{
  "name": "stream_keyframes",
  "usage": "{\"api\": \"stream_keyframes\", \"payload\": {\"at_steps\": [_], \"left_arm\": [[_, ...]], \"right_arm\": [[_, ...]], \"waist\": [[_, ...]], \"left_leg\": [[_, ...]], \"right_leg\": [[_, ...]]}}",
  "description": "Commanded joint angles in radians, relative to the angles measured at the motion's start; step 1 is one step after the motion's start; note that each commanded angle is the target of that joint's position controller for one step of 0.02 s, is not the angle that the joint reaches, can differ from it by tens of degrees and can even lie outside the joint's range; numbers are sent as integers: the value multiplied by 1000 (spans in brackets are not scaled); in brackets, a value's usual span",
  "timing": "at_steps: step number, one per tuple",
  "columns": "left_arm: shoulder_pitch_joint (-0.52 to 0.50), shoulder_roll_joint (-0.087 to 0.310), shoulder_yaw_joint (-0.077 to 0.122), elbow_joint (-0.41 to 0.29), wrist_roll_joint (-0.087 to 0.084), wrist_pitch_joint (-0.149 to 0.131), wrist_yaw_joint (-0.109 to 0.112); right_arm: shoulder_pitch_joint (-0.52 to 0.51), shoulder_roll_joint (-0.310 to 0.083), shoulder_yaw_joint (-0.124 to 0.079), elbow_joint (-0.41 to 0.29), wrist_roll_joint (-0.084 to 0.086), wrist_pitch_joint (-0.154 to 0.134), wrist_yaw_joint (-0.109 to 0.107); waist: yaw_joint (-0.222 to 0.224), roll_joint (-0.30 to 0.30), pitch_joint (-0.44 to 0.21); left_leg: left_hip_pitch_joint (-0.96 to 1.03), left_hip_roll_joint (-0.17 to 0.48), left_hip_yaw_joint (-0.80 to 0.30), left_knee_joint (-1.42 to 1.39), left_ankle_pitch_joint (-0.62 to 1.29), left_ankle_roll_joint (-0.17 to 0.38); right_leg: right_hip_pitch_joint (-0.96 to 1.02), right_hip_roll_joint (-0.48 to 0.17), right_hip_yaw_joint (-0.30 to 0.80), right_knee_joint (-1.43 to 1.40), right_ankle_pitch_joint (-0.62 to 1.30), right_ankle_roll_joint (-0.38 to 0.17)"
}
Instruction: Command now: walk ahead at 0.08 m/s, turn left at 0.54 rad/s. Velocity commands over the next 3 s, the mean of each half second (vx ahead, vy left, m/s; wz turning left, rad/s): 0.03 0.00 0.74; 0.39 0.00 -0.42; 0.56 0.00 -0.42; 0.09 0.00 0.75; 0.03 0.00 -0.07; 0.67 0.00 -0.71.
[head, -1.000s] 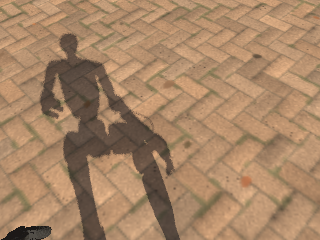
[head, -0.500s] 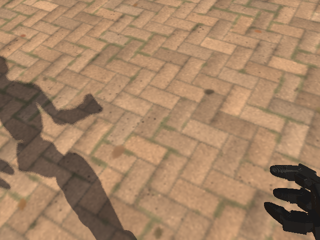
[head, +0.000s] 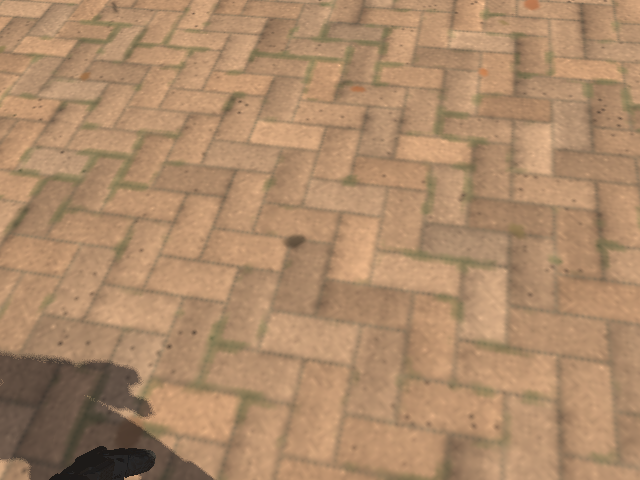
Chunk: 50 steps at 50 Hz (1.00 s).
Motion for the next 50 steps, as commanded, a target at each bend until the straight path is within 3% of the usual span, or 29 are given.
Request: {"api": "stream_keyframes", "payload": {"at_steps": [1, 2, 4, 8, 11, 14, 15, 16, 17, 18, 19, 20, 21, 24, 28, 29, 31, 33, 34, 36, 38, 39, 40, 41, 42, 44, 45, 46, 50], "left_arm": [[15, 148, 55, -46, 3, -21, 17], [-39, 122, 49, -53, -12, -31, 18], [-60, 109, 46, -45, -18, -39, 21], [-20, 141, 70, -21, -19, -25, 27], [26, 195, 97, 0, -31, -21, 16], [22, 182, 105, 18, -69, -33, -1], [80, 148, 102, 45, -68, -38, -9], [80, 100, 90, 10, -26, -42, -14], [-45, 94, 80, -49, -5, -47, -8], [-94, 133, 89, -47, -21, -47, -1], [-93, 125, 90, -43, -36, -49, 6], [-59, 132, 93, -22, -34, -48, 16], [-41, 147, 99, -14, -29, -48, 21], [61, 129, 89, 57, -41, -40, 7], [82, 68, 52, 87, -44, -29, -15], [81, 80, 52, 87, -48, -27, -21], [62, 145, 67, 67, -57, -24, -24], [76, 170, 71, 55, -70, -29, -27], [83, 171, 73, 54, -76, -35, -31], [132, 141, 69, 76, -86, -50, -38], [314, 110, 72, 163, -86, -68, -43], [475, 142, 88, 227, -78, -80, -40], [561, 257, 118, 229, -69, -103, -43], [510, 233, 108, 188, -46, -126, -51], [448, 185, 95, 161, -40, -142, -47], [458, 154, 87, 151, -66, -139, -37], [468, 116, 72, 151, -69, -129, -28], [479, 89, 62, 148, -73, -118, -20], [455, 123, 65, 121, -69, -89, 15]], "right_arm": [[16, -141, -49, -81, 3, 0, -20], [65, -136, -54, -58, -4, 18, -32], [66, -102, -49, -68, -8, 39, -37], [-36, -32, -17, -141, -6, 42, -6], [-42, -62, -21, -173, -6, 42, 17], [27, -83, -40, -163, -9, 56, 18], [75, -124, -59, -149, -19, 58, 2], [118, -293, -104, -162, -24, 51, -23], [104, -313, -98, -200, -61, 28, -16], [112, -268, -89, -194, -67, 7, -5], [74, -244, -83, -188, -49, -5, -13], [10, -208, -74, -196, -20, 0, -24], [-47, -182, -63, -213, -8, 10, -36], [-96, -126, -34, -230, -33, 24, -56], [-106, -47, 6, -184, -57, 16, -47], [-102, -47, 9, -167, -65, 12, -39], [-116, -105, -6, -147, -66, 12, -30], [-74, -185, -35, -130, -39, 13, -31], [-69, -194, -38, -122, -27, 6, -32], [-92, -171, -35, -115, -10, -13, -33], [-189, -117, -28, -136, 1, -30, -31], [-255, -57, -16, -166, -8, -38, -30], [-330, 12, 6, -241, -3, -66, -22], [-356, -20, 3, -254, 17, -103, -16], [-342, -47, -4, -244, 26, -132, -2], [-348, -53, -8, -225, -20, -159, 12], [-356, -53, -14, -221, -29, -162, 18], [-357, -43, -14, -219, -23, -160, 26], [-423, 3, -5, -231, -15, -154, 35]], "waist": [[62, -201, -119], [42, -183, -115], [40, -163, -105], [87, -144, -143], [98, -166, -172], [46, -145, -171], [36, -50, -168], [48, 297, -155], [4, 329, -217], [-33, 179, -245], [1, 124, -212], [39, 63, -185], [64, 75, -176], [85, 70, -241], [67, 96, -235], [56, 111, -210], [47, 124, -131], [21, 137, -105], [22, 151, -71], [59, 130, -8], [153, 44, 2], [206, -101, -21], [219, -340, -5], [216, -270, 19], [183, -205, 36], [175, -92, -9], [167, -88, -16], [160, -102, -14], [162, -152, 23]], "left_leg": [[-210, 70, 3, 425, -156, -55], [-220, 84, 13, 500, -108, -79], [-228, 114, 32, 562, -41, -116], [-136, 154, 78, 280, 31, -122], [-35, 135, 131, 130, 14, -82], [118, 92, 164, -93, 136, -11], [229, 80, 102, -195, 284, 33], [420, 331, -278, -249, 770, 163], [454, 446, -540, -294, 818, 355], [461, 421, -471, -318, 707, 349], [437, 364, -408, -313, 615, 298], [405, 320, -352, -307, 552, 248], [356, 295, -327, -307, 533, 223], [329, 272, -207, -287, 632, 208], [236, 248, -109, -305, 493, 199], [203, 255, -107, -321, 425, 205], [168, 276, -125, -331, 309, 216], [180, 309, -195, -408, -212, 212], [176, 339, -248, -441, -384, 207], [185, 373, -274, -459, -434, 195], [86, 309, -141, -344, -347, 141], [-58, 209, 3, -80, -260, 88], [-368, 1, 135, 303, -143, -5], [-538, -4, -19, 425, -170, 12], [-581, 43, -61, 455, -77, 25], [-565, 66, -46, 377, 39, 23], [-524, 75, -42, 318, 92, 14], [-483, 70, -33, 260, 129, 0], [-272, 3, 28, -3, 291, -56]], "right_leg": [[169, -338, 261, -290, 80, -227], [173, -297, 179, -276, 132, -198], [164, -269, 65, -264, 254, -190], [218, -265, -51, -221, 294, -187], [243, -325, -64, -180, 379, -187], [200, -326, -131, -53, 322, -104], [119, -267, -189, 81, 186, -34], [-199, -129, -274, 408, -222, 81], [-401, 11, -86, 617, -487, 115], [-421, -1, 12, 698, -448, 89], [-425, -13, 41, 681, -362, 65], [-427, -27, 49, 627, -282, 61], [-388, -30, 56, 570, -222, 63], [-259, -21, 1, 489, -128, 95], [-41, -73, -17, 235, -57, 99], [2, -72, -29, 198, -47, 94], [2, -50, -59, 156, -76, 73], [-38, -22, -110, 142, -132, 26], [-68, -32, -113, 146, -170, -3], [-88, -56, -109, 100, -219, -68], [101, -43, -120, -40, -187, -132], [267, -104, 38, -131, -290, -175], [418, -295, 587, -361, -597, -332], [472, -355, 809, -467, -662, -387], [508, -339, 736, -439, -535, -356], [549, -271, 568, -401, -356, -300], [530, -239, 503, -397, -294, -275], [499, -213, 460, -402, -252, -260], [248, -135, 342, -409, -111, -227]]}}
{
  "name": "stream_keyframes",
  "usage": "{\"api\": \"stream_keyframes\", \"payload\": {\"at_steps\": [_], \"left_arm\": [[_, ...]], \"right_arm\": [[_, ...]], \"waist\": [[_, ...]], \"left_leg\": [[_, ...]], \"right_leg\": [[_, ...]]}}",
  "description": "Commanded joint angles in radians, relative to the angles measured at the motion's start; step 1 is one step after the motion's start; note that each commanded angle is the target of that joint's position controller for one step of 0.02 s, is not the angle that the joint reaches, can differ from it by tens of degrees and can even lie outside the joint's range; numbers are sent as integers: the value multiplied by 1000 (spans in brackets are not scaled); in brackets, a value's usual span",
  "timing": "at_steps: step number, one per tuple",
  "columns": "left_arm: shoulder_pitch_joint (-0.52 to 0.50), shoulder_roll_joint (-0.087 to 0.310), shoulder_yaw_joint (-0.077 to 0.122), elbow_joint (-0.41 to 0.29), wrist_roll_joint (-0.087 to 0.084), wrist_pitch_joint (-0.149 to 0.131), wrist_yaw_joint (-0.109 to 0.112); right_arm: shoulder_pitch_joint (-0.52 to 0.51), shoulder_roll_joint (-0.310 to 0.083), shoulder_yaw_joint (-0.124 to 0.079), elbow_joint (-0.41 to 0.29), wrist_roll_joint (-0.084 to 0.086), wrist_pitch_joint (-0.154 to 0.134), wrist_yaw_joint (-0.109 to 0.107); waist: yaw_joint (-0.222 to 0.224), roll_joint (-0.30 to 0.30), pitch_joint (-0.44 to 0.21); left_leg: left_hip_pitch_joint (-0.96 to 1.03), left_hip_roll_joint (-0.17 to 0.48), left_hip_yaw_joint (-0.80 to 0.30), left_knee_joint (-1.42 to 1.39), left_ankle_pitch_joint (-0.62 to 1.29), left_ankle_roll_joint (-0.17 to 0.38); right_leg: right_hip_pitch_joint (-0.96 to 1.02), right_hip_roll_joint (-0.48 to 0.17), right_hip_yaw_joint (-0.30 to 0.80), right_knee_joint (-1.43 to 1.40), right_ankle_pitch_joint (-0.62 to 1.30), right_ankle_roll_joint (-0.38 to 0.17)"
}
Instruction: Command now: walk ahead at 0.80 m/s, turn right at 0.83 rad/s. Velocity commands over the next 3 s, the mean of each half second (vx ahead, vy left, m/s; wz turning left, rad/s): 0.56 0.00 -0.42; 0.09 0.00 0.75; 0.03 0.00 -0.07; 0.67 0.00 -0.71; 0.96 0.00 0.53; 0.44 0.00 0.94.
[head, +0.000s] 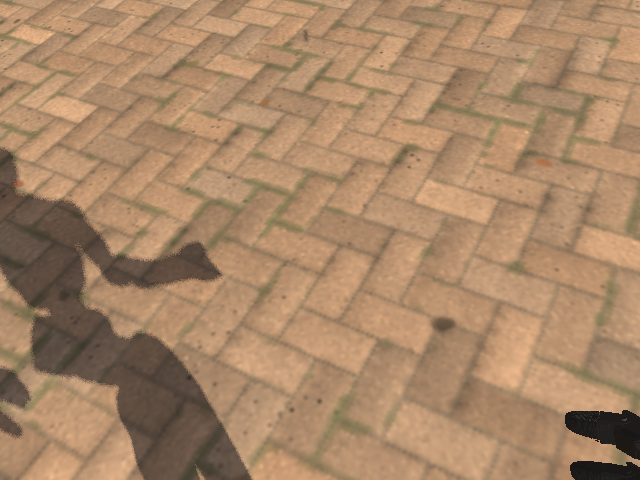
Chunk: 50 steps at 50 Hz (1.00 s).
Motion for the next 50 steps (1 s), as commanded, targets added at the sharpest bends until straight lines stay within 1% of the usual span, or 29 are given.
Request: {"api": "stream_keyframes", "payload": {"at_steps": [1, 3, 6, 8, 9, 10, 11, 12, 13, 14, 16, 17, 20, 23, 24, 25, 26, 27, 29, 33, 38, 42, 44, 45, 46, 47, 48, 49, 50], "left_arm": [[-74, 191, 44, -92, -2, -2, 29], [-65, 196, 47, -86, -11, -3, 30], [-88, 204, 56, -88, -23, -2, 28], [-156, 223, 63, -122, -3, 6, 18], [-197, 207, 59, -162, 24, 11, 13], [-75, 39, 18, -201, 12, 0, 15], [-22, 115, 17, -188, -20, -6, 14], [-131, 183, 34, -190, -24, -2, 10], [-238, 198, 33, -199, 0, -2, 7], [-305, 180, 31, -217, 24, -8, 3], [-345, 118, 17, -245, 15, -8, -11], [-348, 86, 3, -254, 16, -7, -16], [-321, 116, 5, -225, 32, -25, -36], [-319, 202, 41, -225, 44, -6, -29], [-310, 245, 53, -244, 58, 1, -12], [-292, 330, 64, -280, 84, 13, 8], [-297, 304, 61, -282, 88, 33, 7], [-343, 268, 51, -287, 62, 40, 1], [-438, 218, 36, -288, 41, 37, -6], [-552, 195, 41, -275, 61, 21, 5], [-562, 219, 64, -242, 45, 28, 23], [-547, 251, 85, -214, 11, 28, -2], [-551, 247, 90, -201, -11, 31, -10], [-506, 226, 89, -178, -11, 32, -16], [-481, 206, 85, -186, 13, 32, -21], [-513, 160, 63, -263, 50, 28, -17], [-576, 220, 76, -248, 55, 35, -11], [-606, 221, 76, -260, 32, 34, -6], [-590, 216, 78, -244, 33, 31, 6]], "right_arm": [[-259, -10, 2, -127, 2, -27, 10], [-279, -18, -3, -141, 13, -29, 10], [-229, -84, -30, -141, 31, -33, -4], [21, -162, -73, -91, 28, -32, -30], [256, -202, -84, -59, 12, -18, -47], [380, -280, -89, -25, -36, -5, -44], [359, -217, -70, -16, -36, -5, -31], [279, -122, -50, -30, -28, 11, -41], [248, -88, -40, -9, -25, 23, -45], [223, -79, -34, 20, -32, 30, -41], [181, -66, -16, 62, -33, 22, -38], [142, -65, -11, 72, -16, 19, -37], [70, -173, -43, 67, 20, 43, -44], [102, -149, -35, 67, 24, 48, -45], [127, -118, -25, 62, 13, 47, -42], [206, -59, 1, 45, 2, 55, -39], [321, -92, -8, 58, 24, 72, -51], [335, -155, -26, 70, 26, 90, -57], [316, -160, -39, 77, 19, 129, -73], [301, -100, -38, 38, 14, 179, -84], [188, -46, -20, -30, 4, 183, -40], [146, -89, -39, -68, 11, 207, -9], [171, -102, -54, -72, 11, 212, -6], [226, -135, -71, -59, 3, 209, -20], [308, -264, -113, -59, 1, 201, -45], [268, -373, -124, -93, -32, 186, -48], [259, -297, -105, -102, -33, 155, -33], [237, -276, -92, -90, -23, 135, -32], [191, -253, -88, -87, -1, 130, -40]], "waist": [[1, -164, 128], [4, -192, 137], [-38, -234, 110], [-178, -234, -50], [-283, -202, -251], [-209, 233, -487], [-176, 418, -493], [-194, 306, -293], [-198, 142, -160], [-172, 51, -84], [-105, 67, -5], [-72, 73, 18], [-33, 94, -42], [12, 20, -54], [21, -33, -72], [6, -263, -187], [-22, -374, -272], [-34, -307, -218], [-71, -214, -126], [-129, -178, -63], [-105, -133, -67], [-104, -139, -56], [-138, -119, -56], [-160, -61, -73], [-185, 163, -84], [-135, 362, -150], [-196, 161, -208], [-173, 121, -146], [-140, 52, -97]], "left_leg": [[-33, -51, 49, -198, 129, -38], [95, -54, 40, -269, 159, -43], [235, -38, 17, -326, 122, -32], [538, -29, 28, -341, 63, 22], [878, 95, -64, -264, -3, 75], [1240, 417, -585, -352, -118, 236], [1212, 478, -830, -465, -60, 293], [1060, 426, -620, -453, 86, 275], [874, 368, -424, -438, 333, 258], [710, 328, -330, -448, 508, 255], [522, 291, -254, -514, 604, 248], [465, 288, -238, -535, 625, 251], [314, 195, -139, -537, 573, 210], [192, 123, -132, -434, 276, 100], [144, 60, -103, -308, 116, 51], [82, -20, -22, 3, -384, -18], [34, -12, -28, 232, -566, -38], [-23, 24, -38, 347, -517, -50], [-78, 72, -10, 420, -406, -71], [-3, 107, 35, 387, -259, -111], [103, 128, 83, 73, -105, -69], [187, 103, 138, -86, -110, -7], [280, 71, 165, -223, -49, 42], [398, 40, 146, -300, 57, 82], [590, 172, -100, -388, 523, 168], [712, 384, -529, -422, 599, 400], [696, 385, -498, -465, 448, 409], [640, 343, -419, -482, 355, 365], [600, 286, -364, -484, 267, 311]], "right_leg": [[-141, -138, 203, -155, 32, -141], [-219, -137, 210, -152, 49, -124], [-180, -163, 252, -84, 264, -86], [-196, -88, 195, 240, 670, -14], [-337, -39, 178, 537, 609, 24], [-651, 102, 86, 934, -83, 84], [-756, 45, 66, 1108, -237, 99], [-815, -18, 20, 1140, -186, 107], [-772, -47, -28, 1112, -137, 109], [-715, -58, -52, 1068, -132, 106], [-622, -84, -42, 896, -175, 94], [-590, -100, -55, 733, -191, 97], [-257, -21, -122, 356, 170, 103], [23, -22, -115, 224, 485, 70], [91, -101, -73, 222, 637, 45], [176, -385, 141, 187, 931, -56], [169, -486, 258, 168, 906, -158], [126, -438, 212, 145, 773, -157], [33, -372, 95, 96, 622, -125], [-123, -331, -113, 10, 604, -129], [-104, -343, -255, 4, 554, -119], [-69, -380, -304, 70, 565, -77], [-83, -362, -352, 177, 534, -17], [-139, -311, -392, 305, 511, 35], [-355, -202, -446, 588, 215, 122], [-669, -26, -321, 858, -371, 194], [-703, -35, -136, 955, -360, 183], [-722, -40, -107, 948, -270, 155], [-730, -56, -91, 892, -182, 143]]}}
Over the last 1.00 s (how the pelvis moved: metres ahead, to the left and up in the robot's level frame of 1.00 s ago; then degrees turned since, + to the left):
0.19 0.05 0.02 7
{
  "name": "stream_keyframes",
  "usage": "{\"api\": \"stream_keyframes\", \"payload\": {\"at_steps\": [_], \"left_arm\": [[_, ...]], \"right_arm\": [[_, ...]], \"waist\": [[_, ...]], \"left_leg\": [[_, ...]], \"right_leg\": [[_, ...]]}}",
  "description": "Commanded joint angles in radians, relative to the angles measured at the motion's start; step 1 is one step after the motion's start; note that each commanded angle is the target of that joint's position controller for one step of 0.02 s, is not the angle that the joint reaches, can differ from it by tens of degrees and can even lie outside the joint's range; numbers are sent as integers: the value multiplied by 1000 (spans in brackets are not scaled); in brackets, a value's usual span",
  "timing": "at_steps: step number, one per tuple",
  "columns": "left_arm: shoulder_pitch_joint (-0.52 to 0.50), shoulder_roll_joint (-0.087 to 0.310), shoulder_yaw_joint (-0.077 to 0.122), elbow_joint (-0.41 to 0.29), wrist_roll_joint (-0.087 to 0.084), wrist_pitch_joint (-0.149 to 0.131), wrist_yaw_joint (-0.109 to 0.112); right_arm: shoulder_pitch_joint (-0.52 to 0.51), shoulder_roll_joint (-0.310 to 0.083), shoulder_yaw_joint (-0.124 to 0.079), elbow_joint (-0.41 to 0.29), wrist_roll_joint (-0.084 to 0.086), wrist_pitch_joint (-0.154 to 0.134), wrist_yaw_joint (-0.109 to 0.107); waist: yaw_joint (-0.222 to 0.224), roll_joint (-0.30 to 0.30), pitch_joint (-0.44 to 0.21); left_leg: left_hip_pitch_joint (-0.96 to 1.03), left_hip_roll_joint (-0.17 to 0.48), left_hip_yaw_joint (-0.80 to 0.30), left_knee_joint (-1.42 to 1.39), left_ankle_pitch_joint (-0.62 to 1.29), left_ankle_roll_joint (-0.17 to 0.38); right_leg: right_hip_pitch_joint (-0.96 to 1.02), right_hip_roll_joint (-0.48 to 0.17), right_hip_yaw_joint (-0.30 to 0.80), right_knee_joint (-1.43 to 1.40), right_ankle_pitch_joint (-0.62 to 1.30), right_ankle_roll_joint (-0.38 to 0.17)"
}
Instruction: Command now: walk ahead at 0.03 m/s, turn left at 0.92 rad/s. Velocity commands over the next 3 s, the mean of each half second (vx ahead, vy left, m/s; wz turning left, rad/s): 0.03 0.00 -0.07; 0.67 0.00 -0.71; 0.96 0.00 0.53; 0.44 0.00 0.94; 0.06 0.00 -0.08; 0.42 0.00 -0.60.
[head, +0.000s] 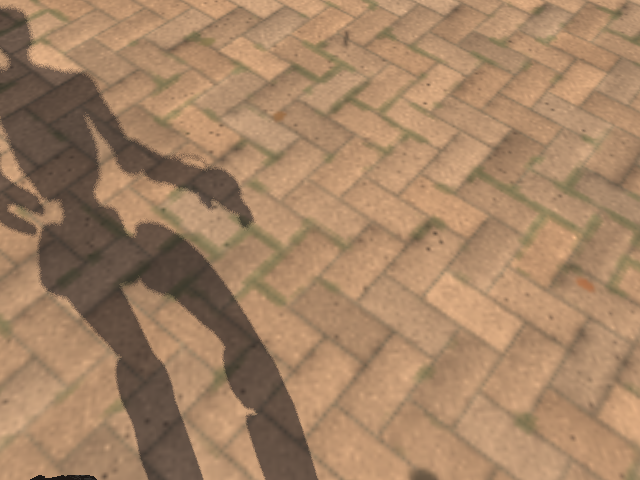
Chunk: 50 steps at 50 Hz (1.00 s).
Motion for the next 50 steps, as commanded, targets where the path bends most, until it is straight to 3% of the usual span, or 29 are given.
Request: {"api": "stream_keyframes", "payload": {"at_steps": [1, 3, 6, 9, 11, 14, 17, 19, 20, 21, 22, 23, 24, 25, 26, 29, 34, 37, 39, 40, 41, 42, 43, 44, 45, 48, 50], "left_arm": [[-67, 107, 24, -106, 13, -23, 25], [-2, 106, 25, -70, 11, -22, 21], [52, 62, 4, -25, -3, -11, 16], [58, 16, -24, -12, -7, -2, 3], [42, 42, -24, -18, -15, 2, -4], [20, 120, -5, -53, -28, 5, -5], [74, 97, -7, -55, -31, -1, -16], [131, 85, -5, -43, -29, -4, -25], [147, 125, 7, -45, -22, -6, -21], [164, 233, 38, -55, -23, -10, -7], [247, 235, 42, -51, -2, -16, -9], [303, 205, 38, -34, 0, -32, -8], [288, 174, 36, -28, -27, -42, -5], [266, 157, 30, -35, -47, -43, -3], [240, 148, 23, -46, -50, -40, 7], [252, 148, 21, -68, -31, -35, 30], [234, 159, 22, -107, -46, -29, 30], [197, 141, 12, -139, -52, -18, 23], [165, 79, -12, -164, -46, -20, 17], [170, 14, -33, -172, -32, -27, 10], [199, -67, -61, -228, -41, -45, 7], [228, 2, -53, -233, -77, -56, 10], [187, 63, -39, -207, -65, -55, 9], [163, 70, -35, -189, -43, -57, 5], [142, 52, -38, -187, -33, -65, 0], [56, -8, -56, -219, -43, -78, -17], [18, -17, -65, -235, -30, -88, -26]], "right_arm": [[25, -175, -49, -56, 27, -29, -21], [-40, -146, -31, -82, 7, -18, -42], [-28, -104, -6, -61, -8, -21, -51], [-51, -30, 30, -24, -31, -26, -46], [-48, -42, 33, 6, -46, -32, -34], [-49, -123, 8, 33, -34, -24, -34], [-57, -118, 2, 45, -9, -11, -53], [-71, -105, -2, 49, 6, -4, -65], [-54, -87, -3, 50, 5, -7, -68], [-74, -51, 1, 8, -31, -17, -66], [-211, -33, 9, -33, -38, -27, -66], [-179, -33, 6, -29, -23, -39, -54], [-153, -35, 1, -15, 0, -53, -34], [-166, -43, -4, -8, 14, -66, -19], [-195, -56, -10, -7, 13, -79, -11], [-220, -27, -8, 2, 11, -129, 7], [-229, -3, 0, 7, 24, -165, 12], [-172, -43, -15, 12, 44, -176, 8], [-24, -80, -36, 52, 52, -181, -2], [136, -123, -51, 80, 38, -185, -10], [253, -207, -58, 89, -14, -182, -6], [187, -206, -59, 91, -26, -182, 7], [165, -130, -38, 83, -11, -179, 4], [190, -87, -23, 99, -5, -175, 0], [207, -66, -13, 113, -9, -169, -2], [266, -11, 15, 160, -9, -169, 1], [263, -1, 28, 174, 2, -162, -2]], "waist": [[-18, 101, -183], [18, 125, -219], [6, 105, -270], [-4, 140, -254], [-29, 165, -197], [-45, 172, -103], [-24, 145, -113], [8, 121, -128], [3, 34, -132], [-35, -211, -146], [69, -291, -152], [68, -163, -231], [44, -101, -225], [41, -74, -174], [44, -95, -126], [49, -116, -107], [45, -163, -79], [9, -170, -84], [-66, -132, -123], [-128, -47, -218], [-118, 206, -315], [-73, 272, -223], [-90, 200, -119], [-97, 128, -77], [-92, 100, -57], [-71, 117, 19], [-42, 113, 47]], "left_leg": [[344, 250, -407, -276, 345, 186], [288, 221, -337, -264, 454, 171], [285, 203, -240, -237, 555, 164], [212, 183, -169, -258, 417, 147], [158, 201, -172, -290, 270, 153], [180, 257, -220, -280, 220, 172], [269, 300, -225, -208, 396, 165], [271, 272, -167, -130, 411, 107], [223, 199, -96, -18, 286, 37], [27, 36, 44, 210, 57, -71], [-215, -108, -23, 409, -387, -114], [-274, -64, -120, 516, -404, -103], [-322, -17, -147, 500, -306, -81], [-358, 5, -138, 429, -234, -70], [-363, 14, -133, 362, -165, -74], [-259, -22, -104, 190, -42, -106], [-61, -68, -82, -47, -12, -144], [116, -56, -89, -137, 60, -144], [366, -4, -83, -195, 91, -110], [604, 121, -205, -201, 12, -65], [760, 377, -656, -330, -402, 63], [667, 454, -871, -402, -639, 132], [591, 413, -761, -401, -590, 125], [542, 354, -616, -388, -467, 105], [500, 304, -519, -397, -373, 96], [388, 246, -404, -452, -264, 110], [345, 237, -389, -490, -171, 151]], "right_leg": [[-308, 19, 146, 74, 91, -12], [-218, 40, 125, 65, 177, 6], [-124, 26, 94, -43, 229, 40], [29, -19, 88, -228, 284, 40], [93, -19, 72, -301, 290, 27], [19, 5, 44, -316, 179, -1], [0, 10, 22, -371, 160, -31], [77, 26, 13, -528, 318, -69], [142, -9, 117, -617, 559, -113], [261, -178, 416, -652, 894, -232], [382, -284, 641, -726, 999, -401], [461, -262, 620, -750, 671, -406], [486, -208, 595, -776, 252, -349], [457, -186, 591, -830, -46, -317], [426, -176, 599, -870, -133, -306], [372, -108, 540, -890, -27, -292], [208, -44, 510, -833, 53, -277], [105, -39, 571, -784, 41, -247], [-38, 0, 540, -657, 16, -192], [-174, 69, 444, -410, -21, -146], [-380, 156, 305, -65, -81, -113], [-523, 54, 241, 131, 31, -101], [-563, 20, 212, 212, 120, -102], [-555, 7, 199, 234, 187, -107], [-539, -1, 201, 225, 231, -115], [-527, -14, 206, 157, 285, -123], [-545, -39, 144, 70, 346, -95]]}}
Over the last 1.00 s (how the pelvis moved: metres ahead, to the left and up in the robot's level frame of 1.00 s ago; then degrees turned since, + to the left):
0.42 0.00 -0.02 15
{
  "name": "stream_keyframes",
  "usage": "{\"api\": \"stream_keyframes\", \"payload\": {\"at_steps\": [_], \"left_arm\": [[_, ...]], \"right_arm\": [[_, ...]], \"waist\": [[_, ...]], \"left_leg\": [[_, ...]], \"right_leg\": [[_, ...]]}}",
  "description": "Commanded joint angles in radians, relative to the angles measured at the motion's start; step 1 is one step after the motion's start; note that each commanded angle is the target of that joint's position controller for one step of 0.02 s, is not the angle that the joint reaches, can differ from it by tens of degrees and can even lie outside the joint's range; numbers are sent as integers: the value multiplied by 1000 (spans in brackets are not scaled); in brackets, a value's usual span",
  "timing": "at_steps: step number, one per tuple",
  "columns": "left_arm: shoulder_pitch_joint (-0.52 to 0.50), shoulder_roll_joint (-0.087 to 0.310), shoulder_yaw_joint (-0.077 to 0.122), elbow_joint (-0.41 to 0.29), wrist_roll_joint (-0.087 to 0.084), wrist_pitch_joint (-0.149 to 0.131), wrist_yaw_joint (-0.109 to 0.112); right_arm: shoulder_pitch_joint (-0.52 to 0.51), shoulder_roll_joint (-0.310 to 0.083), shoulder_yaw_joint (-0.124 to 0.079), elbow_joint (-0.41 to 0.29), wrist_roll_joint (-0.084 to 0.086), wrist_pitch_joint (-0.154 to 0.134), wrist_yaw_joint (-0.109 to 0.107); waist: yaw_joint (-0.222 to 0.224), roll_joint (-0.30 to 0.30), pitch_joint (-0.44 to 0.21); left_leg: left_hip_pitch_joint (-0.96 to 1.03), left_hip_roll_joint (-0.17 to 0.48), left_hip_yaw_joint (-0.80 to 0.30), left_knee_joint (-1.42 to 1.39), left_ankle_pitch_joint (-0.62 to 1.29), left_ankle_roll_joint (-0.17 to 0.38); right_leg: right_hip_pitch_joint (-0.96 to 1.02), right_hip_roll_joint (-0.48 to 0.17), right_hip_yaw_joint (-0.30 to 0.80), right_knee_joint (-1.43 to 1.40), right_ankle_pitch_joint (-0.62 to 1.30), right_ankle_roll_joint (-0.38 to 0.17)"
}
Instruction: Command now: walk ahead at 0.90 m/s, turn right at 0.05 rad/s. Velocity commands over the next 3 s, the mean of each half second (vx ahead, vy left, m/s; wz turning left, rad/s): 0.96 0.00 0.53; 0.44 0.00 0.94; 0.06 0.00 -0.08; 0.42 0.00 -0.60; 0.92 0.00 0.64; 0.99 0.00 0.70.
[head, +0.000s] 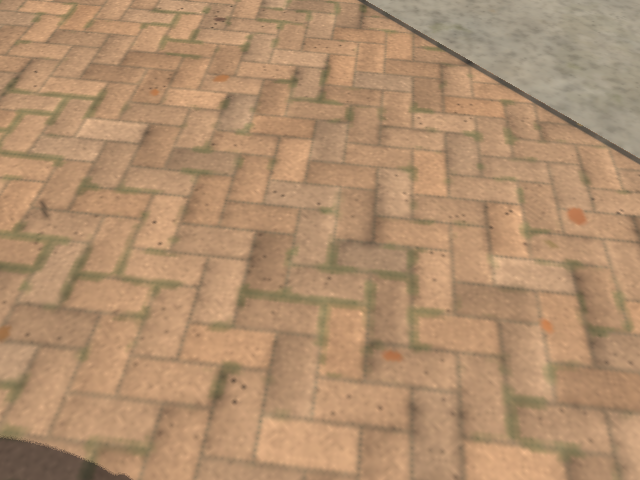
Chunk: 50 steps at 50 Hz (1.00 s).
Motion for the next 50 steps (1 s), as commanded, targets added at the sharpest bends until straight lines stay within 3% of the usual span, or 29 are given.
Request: {"api": "stream_keyframes", "payload": {"at_steps": [1, 3, 5, 8, 9, 10, 11, 12, 13, 14, 16, 17, 19, 22, 26, 28, 30, 31, 32, 33, 34, 35, 36, 37, 38, 40, 43, 47, 50], "left_arm": [[-151, 19, -6, -126, 17, -40, -13], [-244, 3, -19, -150, 24, -61, -29], [-299, 5, -19, -162, 13, -79, -49], [-276, 66, 12, -151, -1, -85, -53], [-213, 107, 34, -140, -5, -83, -45], [-62, 148, 60, -109, -10, -76, -31], [160, 179, 79, -67, -7, -60, -10], [311, 281, 100, -29, 31, -48, 2], [341, 255, 89, -16, 42, -50, -12], [280, 178, 72, 9, 31, -50, -9], [173, 99, 51, 47, 40, -49, -7], [120, 60, 44, 60, 58, -53, -6], [27, 9, 39, 86, 44, -58, -6], [-38, 48, 52, 102, 37, -72, 1], [-29, 136, 74, 117, 36, -75, 15], [-16, 199, 87, 118, 28, -64, 17], [-6, 274, 105, 111, 9, -41, 19], [-17, 294, 111, 102, -2, -26, 16], [-30, 269, 103, 93, -9, -25, 9], [18, 120, 62, 99, 4, -37, 0], [198, 26, 27, 58, 35, -61, -12], [182, 162, 35, 34, 27, -80, -10], [41, 203, 46, 11, 9, -84, 0], [-21, 180, 43, 0, 17, -75, 19], [-17, 172, 41, 9, 30, -58, 31], [-9, 186, 51, 19, 40, -25, 33], [-65, 120, 36, 14, 64, -8, 38], [-150, 100, 29, -4, 52, 5, 36], [-222, 103, 30, -15, 43, 3, 28]], "right_arm": [[-24, -78, 4, -42, 11, -3, -8], [-6, -103, 2, -34, 21, 3, -19], [23, -145, -3, -22, 35, 4, -30], [63, -169, -1, 6, 42, 13, -31], [78, -180, -1, 18, 32, 17, -29], [75, -192, 0, 24, 16, 24, -27], [33, -185, 4, -6, -2, 20, -25], [147, -11, 46, -47, -15, 5, -25], [161, -6, 54, -69, 58, -12, -25], [25, -81, 26, -91, 97, -5, -35], [-97, -72, 25, -112, 58, 14, -37], [-80, -51, 21, -112, 50, 32, -28], [-86, 0, 25, -119, 61, 80, -13], [-147, -2, 27, -161, 38, 108, -6], [-267, -47, 28, -192, 29, 96, 30], [-323, -76, 18, -208, 18, 85, 50], [-217, -139, -12, -191, 25, 87, 53], [-75, -190, -39, -164, 31, 94, 49], [114, -268, -82, -122, 27, 109, 32], [100, -305, -89, -106, 39, 122, 8], [-52, -392, -78, -195, 4, 107, 10], [-69, -358, -78, -262, -12, 88, 33], [-104, -327, -74, -271, 1, 69, 40], [-157, -289, -67, -262, 22, 57, 38], [-203, -258, -57, -267, 24, 49, 33], [-257, -240, -57, -281, 0, 54, 15], [-234, -225, -55, -258, 14, 76, -23], [-232, -222, -54, -258, 31, 131, -66], [-234, -211, -52, -266, 29, 152, -79]], "waist": [[38, 133, 209], [12, 125, 220], [2, 134, 207], [44, 184, 157], [92, 212, 93], [191, 230, -9], [316, 226, -135], [260, -91, -380], [251, -303, -518], [250, -226, -262], [191, -48, -23], [133, -90, 20], [73, -110, 98], [28, -50, 191], [44, 60, 229], [54, 84, 240], [-4, 21, 122], [-79, -11, 33], [-174, 15, -64], [-112, 239, -13], [91, 484, -153], [33, 281, -390], [19, 120, -270], [63, -13, -121], [102, -32, -70], [136, 9, -36], [118, 4, -48], [93, 68, -92], [64, 142, -64]], "left_leg": [[6, 240, -347, -263, -24, 205], [-70, 218, -276, -286, 118, 193], [-123, 221, -234, -311, 176, 175], [-50, 252, -217, -230, 410, 140], [-16, 245, -197, -116, 648, 122], [-58, 210, -157, 95, 819, 93], [-286, 170, -158, 381, 715, 55], [-570, 61, -122, 804, 70, 17], [-655, 35, -203, 996, -139, 25], [-789, 75, -156, 1091, -77, 22], [-770, 157, -105, 1052, 37, 26], [-701, 189, -119, 1009, 66, 23], [-653, 223, -119, 965, 29, 17], [-693, 238, -112, 886, 137, 0], [-594, 193, -1, 588, 399, 34], [-496, 122, 88, 426, 452, 56], [-325, 5, 177, 393, 385, 78], [-150, -38, 187, 395, 335, 105], [139, -64, 146, 348, 380, 145], [275, 11, -31, 271, 560, 185], [415, 215, -534, 241, 910, 387], [461, 322, -801, 35, 532, 442], [331, 296, -793, -59, 306, 389], [176, 249, -732, -80, 220, 331], [54, 223, -675, -66, 298, 307], [-115, 169, -535, -68, 525, 284], [-190, 101, -392, -13, 812, 270], [-153, 32, -395, 42, 679, 186], [-130, 18, -457, 57, 485, 145]], "right_leg": [[-291, -64, -4, -134, 101, 34], [-158, -46, -39, -324, 196, 62], [32, -8, -61, -477, 267, 75], [248, 42, -57, -616, 238, 55], [362, 72, -74, -628, 179, 33], [578, 93, -96, -627, 127, 8], [916, -5, -24, -560, 94, -13], [1275, -310, 399, -607, -249, -107], [1253, -403, 808, -880, -626, -167], [1110, -364, 718, -950, -597, -130], [806, -308, 401, -940, -250, -109], [683, -278, 293, -958, -149, -111], [550, -258, 117, -1020, -44, -90], [467, -256, -66, -1086, 121, -81], [492, -185, -282, -1145, 187, -46], [555, -178, -335, -1075, 505, -27], [668, -186, -337, -847, 1020, -7], [653, -195, -325, -636, 1146, -1], [525, -173, -306, -351, 1058, 29], [306, -19, -269, 30, 5, 97], [38, 139, -105, 438, -472, 130], [14, 120, 86, 454, -397, 100], [-5, 93, 88, 347, -300, 78], [-25, 57, 77, 237, -226, 76], [20, 30, 90, 178, -185, 83], [131, 2, 98, 78, -161, 99], [146, 26, 63, -65, -109, 143], [122, 94, 66, -282, 82, 173], [118, 121, 91, -428, 148, 166]]}}
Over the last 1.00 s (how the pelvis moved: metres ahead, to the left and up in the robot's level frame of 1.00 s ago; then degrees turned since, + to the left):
0.26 -0.06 0.01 -28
